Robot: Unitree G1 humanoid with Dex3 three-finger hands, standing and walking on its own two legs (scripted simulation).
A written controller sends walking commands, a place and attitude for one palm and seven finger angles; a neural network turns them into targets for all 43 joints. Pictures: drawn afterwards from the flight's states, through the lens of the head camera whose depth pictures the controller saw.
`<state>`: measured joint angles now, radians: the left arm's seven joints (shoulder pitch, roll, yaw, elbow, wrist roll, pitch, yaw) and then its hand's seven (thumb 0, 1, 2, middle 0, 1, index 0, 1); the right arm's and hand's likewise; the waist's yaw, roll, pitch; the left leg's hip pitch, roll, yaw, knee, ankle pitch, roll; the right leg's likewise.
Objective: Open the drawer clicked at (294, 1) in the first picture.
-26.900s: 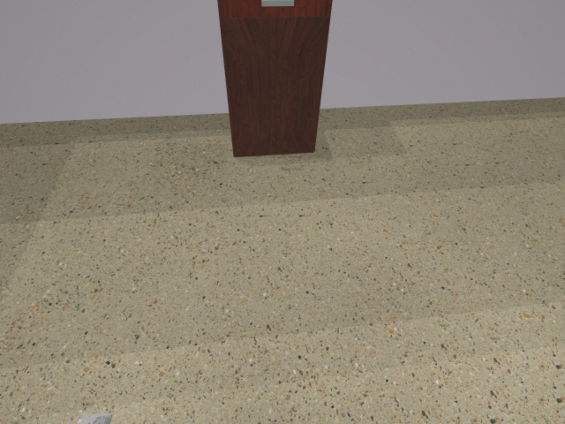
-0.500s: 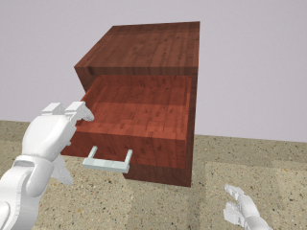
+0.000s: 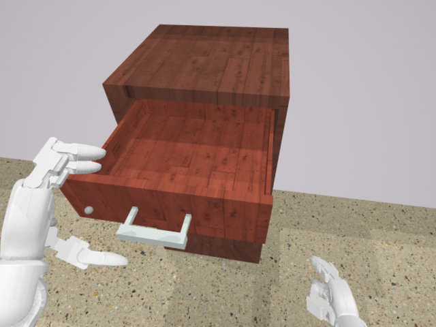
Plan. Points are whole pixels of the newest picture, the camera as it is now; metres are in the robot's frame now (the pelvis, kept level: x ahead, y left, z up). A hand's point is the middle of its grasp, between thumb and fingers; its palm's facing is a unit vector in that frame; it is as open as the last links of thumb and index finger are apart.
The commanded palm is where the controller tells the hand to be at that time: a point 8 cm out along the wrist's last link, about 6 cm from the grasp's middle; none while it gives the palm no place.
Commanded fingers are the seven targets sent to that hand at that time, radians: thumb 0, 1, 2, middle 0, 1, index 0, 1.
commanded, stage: draw the hand back to the body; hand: left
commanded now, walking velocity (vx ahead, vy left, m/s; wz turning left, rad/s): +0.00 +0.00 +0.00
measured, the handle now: (156, 226) +0.28 +0.16 +0.03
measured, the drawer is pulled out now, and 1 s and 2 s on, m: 0.28 0.28 0.28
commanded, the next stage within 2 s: step back with the hand held close in 0.84 s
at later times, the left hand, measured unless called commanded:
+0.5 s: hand (53, 201) +0.21 +0.24 +0.21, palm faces +0.41 -0.82 -0.39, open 9.8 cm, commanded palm +0.15 +0.28 +0.22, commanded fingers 0.00 0.69 0.81 -0.22 -0.44 -0.22 -0.44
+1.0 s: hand (57, 205) +0.20 +0.23 +0.21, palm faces +0.44 -0.80 -0.41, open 7.4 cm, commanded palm +0.14 +0.27 +0.22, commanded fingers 0.00 0.90 0.90 -0.20 -0.30 -0.20 -0.30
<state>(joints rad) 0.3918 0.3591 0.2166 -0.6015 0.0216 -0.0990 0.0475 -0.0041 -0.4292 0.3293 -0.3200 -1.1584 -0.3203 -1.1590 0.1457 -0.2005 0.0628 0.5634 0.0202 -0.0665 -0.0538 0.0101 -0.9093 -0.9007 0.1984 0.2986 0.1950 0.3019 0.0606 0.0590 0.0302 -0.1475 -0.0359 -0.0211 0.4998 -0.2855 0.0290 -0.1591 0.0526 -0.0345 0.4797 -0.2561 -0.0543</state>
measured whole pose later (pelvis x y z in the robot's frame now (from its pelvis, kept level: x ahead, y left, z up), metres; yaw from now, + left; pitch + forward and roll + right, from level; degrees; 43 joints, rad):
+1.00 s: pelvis +0.02 -0.01 +0.00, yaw +1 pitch -2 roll +0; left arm 0.49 0.37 0.39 -0.56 -0.10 -0.16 0.10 0.01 0.88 0.90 -0.22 -0.31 -0.22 -0.31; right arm 0.18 -0.22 0.02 0.62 0.03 -0.10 -0.06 0.01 -0.91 -0.90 0.20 0.30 0.20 0.30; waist 0.04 0.07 -0.01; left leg -0.15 -0.02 -0.04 0.49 -0.30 0.01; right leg -0.15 0.07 -0.06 0.44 -0.26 -0.07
